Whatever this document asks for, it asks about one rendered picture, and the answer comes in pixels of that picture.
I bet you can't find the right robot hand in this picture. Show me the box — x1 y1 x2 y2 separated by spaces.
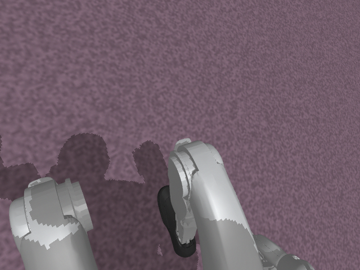
252 233 287 270

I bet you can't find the right robot arm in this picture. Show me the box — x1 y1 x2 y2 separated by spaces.
277 254 315 270

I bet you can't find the right robot foot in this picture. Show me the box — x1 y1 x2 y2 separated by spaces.
157 185 196 258

